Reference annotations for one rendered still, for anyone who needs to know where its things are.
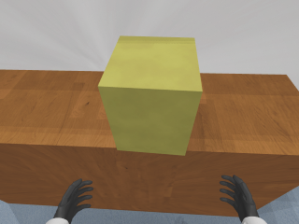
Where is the pedestal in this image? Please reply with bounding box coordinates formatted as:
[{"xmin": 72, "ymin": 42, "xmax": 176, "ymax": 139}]
[{"xmin": 0, "ymin": 69, "xmax": 299, "ymax": 217}]

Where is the right robot hand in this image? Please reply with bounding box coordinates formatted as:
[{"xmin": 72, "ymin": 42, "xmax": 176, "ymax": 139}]
[{"xmin": 220, "ymin": 175, "xmax": 259, "ymax": 223}]

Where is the carton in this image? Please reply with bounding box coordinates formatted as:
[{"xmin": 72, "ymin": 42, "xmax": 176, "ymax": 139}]
[{"xmin": 97, "ymin": 35, "xmax": 203, "ymax": 156}]

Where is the left robot hand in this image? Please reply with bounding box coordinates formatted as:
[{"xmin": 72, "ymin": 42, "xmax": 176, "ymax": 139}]
[{"xmin": 53, "ymin": 178, "xmax": 93, "ymax": 224}]

